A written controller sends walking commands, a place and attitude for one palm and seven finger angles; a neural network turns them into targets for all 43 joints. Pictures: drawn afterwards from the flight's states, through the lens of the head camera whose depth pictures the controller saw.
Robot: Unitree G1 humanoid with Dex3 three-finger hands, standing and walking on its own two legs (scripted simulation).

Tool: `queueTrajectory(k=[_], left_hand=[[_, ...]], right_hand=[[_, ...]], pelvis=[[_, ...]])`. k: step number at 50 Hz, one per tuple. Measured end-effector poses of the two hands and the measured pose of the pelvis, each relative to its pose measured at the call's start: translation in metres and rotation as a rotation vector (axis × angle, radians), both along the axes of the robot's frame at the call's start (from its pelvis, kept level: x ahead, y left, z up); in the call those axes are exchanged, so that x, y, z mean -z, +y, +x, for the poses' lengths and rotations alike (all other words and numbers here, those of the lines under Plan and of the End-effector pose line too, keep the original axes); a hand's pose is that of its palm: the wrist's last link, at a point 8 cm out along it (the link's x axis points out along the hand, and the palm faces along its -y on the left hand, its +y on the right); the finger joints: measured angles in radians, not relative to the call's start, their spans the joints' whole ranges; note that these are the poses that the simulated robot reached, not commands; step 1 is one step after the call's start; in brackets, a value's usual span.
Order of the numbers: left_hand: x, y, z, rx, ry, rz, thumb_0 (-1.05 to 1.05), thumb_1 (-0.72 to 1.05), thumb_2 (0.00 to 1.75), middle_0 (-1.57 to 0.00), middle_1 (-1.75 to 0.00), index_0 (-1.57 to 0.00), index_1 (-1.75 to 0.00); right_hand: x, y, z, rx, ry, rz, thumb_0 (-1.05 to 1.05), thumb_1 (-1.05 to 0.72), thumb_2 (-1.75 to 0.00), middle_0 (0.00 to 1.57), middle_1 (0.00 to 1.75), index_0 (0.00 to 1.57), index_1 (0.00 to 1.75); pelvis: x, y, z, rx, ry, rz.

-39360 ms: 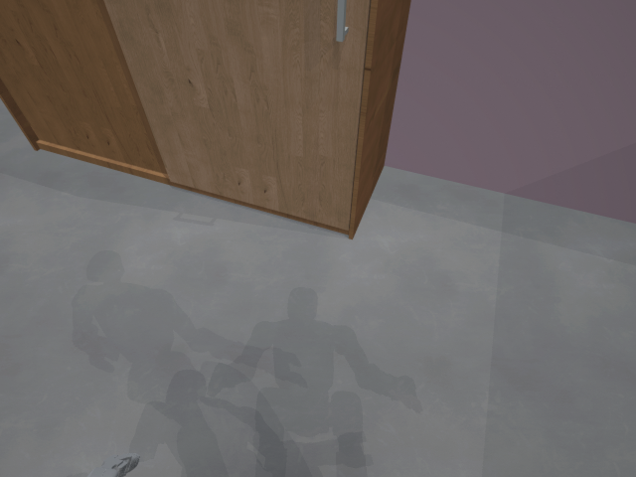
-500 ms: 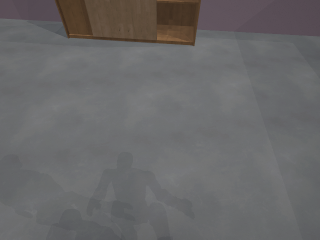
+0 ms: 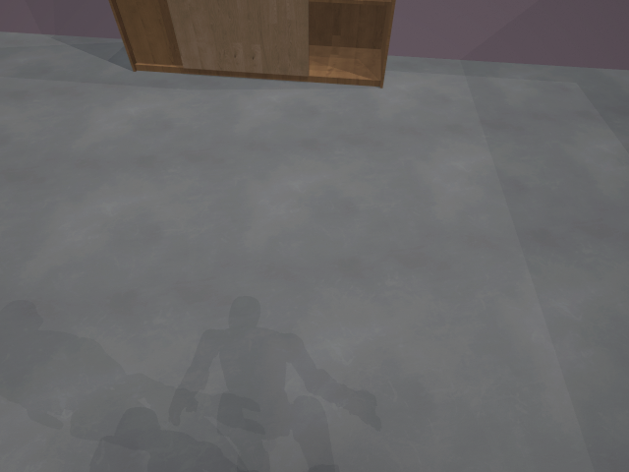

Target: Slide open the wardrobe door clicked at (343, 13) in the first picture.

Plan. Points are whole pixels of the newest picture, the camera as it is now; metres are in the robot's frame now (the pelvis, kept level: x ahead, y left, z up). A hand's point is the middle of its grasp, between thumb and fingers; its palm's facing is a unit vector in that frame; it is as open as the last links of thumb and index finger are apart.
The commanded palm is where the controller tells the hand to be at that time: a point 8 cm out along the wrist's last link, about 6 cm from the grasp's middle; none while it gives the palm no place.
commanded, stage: look to check the result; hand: right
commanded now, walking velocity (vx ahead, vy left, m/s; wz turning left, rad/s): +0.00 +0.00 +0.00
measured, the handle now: out of the picture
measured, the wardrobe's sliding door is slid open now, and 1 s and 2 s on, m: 0.50 0.50 0.50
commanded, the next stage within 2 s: stand and wait in 0.30 s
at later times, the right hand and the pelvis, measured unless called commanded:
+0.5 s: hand out of the picture +0.08 -0.24 -0.16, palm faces -0.01 +0.95 -0.32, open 7.4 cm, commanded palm none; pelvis +0.00 +0.00 +0.00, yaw +0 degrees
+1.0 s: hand out of the picture +0.08 -0.24 -0.16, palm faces +0.00 +0.95 -0.32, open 7.4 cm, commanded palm none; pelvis +0.01 +0.00 +0.00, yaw +0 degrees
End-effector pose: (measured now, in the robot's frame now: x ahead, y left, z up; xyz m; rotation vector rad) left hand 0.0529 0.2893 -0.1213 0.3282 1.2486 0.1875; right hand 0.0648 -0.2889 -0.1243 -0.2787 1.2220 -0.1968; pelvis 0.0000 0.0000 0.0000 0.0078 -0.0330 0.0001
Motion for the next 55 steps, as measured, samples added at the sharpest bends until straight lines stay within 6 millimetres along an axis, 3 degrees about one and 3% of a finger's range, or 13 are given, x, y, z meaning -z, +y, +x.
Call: queueTrajectory(k=[55], left_hand=[[-0.001, 0.004, 0.01, 0.005, -0.007, 0.003, 0.01, 0.91, 0.9, -0.2, -0.3, -0.2, -0.3]], right_hand=[[-0.002, 0.0, 0.011, -0.005, -0.009, -0.006, 0.01, -0.91, -0.9, 0.2, 0.3, 0.2, 0.3]], pelvis=[[0.0, 0.002, 0.006, -0.001, 0.006, 0.002]])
